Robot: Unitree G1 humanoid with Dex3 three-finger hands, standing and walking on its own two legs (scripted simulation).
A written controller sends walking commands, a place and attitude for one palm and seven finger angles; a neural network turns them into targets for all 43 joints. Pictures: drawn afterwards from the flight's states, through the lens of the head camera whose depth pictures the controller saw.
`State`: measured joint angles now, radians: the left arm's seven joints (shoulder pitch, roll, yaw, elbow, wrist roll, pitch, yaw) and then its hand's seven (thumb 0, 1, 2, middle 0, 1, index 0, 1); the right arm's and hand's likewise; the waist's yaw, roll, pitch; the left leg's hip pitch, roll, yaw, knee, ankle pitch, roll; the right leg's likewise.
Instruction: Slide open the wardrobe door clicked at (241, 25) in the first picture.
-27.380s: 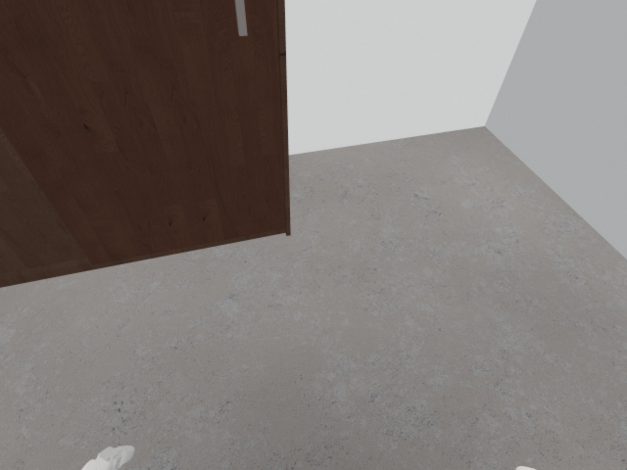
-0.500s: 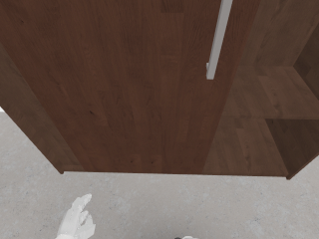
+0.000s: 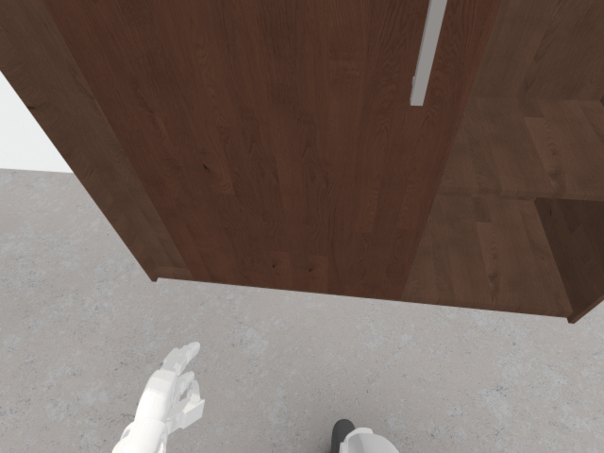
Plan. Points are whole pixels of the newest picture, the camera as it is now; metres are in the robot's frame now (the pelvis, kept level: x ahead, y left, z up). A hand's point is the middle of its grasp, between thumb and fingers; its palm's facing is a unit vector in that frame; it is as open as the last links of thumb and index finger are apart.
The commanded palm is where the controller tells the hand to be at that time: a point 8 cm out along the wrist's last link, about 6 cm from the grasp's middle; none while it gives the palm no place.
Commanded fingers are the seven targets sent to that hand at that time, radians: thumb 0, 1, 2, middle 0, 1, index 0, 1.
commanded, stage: stop stepping back and stand still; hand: right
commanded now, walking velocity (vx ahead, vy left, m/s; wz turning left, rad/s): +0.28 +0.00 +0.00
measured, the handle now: (433, 11) +0.66 -0.23 +0.25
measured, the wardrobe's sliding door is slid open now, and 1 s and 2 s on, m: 0.57 0.57 0.57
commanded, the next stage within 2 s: let the arm hang, fingers relaxed in 1.40 s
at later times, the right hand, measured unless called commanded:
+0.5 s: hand out of the picture +0.12 -0.33 +0.18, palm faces +0.55 +0.78 -0.31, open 7.4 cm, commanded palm +0.05 -0.35 +0.19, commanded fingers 0.00 -0.90 -0.90 0.20 0.30 0.20 0.30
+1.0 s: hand out of the picture +0.13 -0.33 +0.16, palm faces +0.52 +0.77 -0.37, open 7.4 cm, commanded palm +0.06 -0.36 +0.19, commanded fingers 0.00 -0.90 -0.90 0.20 0.30 0.20 0.30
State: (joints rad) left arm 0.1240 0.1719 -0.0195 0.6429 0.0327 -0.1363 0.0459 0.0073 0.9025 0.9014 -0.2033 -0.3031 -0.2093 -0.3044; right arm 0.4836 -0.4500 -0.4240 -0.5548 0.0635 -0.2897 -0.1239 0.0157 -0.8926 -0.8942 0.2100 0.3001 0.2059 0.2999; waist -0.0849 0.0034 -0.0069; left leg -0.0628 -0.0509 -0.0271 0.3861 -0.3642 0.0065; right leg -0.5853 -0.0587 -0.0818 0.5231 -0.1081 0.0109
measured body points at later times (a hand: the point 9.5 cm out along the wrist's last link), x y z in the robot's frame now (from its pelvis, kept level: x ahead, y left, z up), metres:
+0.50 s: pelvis -0.08 -0.05 +0.00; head -0.12 -0.07 +0.45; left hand +0.05 +0.23 -0.07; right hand +0.08 -0.37 +0.20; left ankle -0.06 +0.08 -0.72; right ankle -0.08 -0.17 -0.73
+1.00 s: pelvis -0.06 -0.05 +0.00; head -0.06 -0.07 +0.45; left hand +0.11 +0.19 -0.08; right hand +0.09 -0.37 +0.18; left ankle -0.05 +0.06 -0.72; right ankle -0.05 -0.16 -0.73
